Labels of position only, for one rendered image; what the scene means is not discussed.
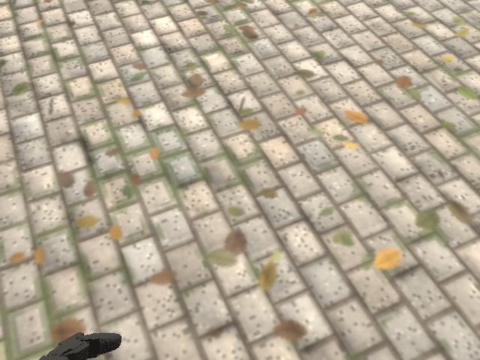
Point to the left robot hand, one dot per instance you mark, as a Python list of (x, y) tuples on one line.
[(82, 347)]

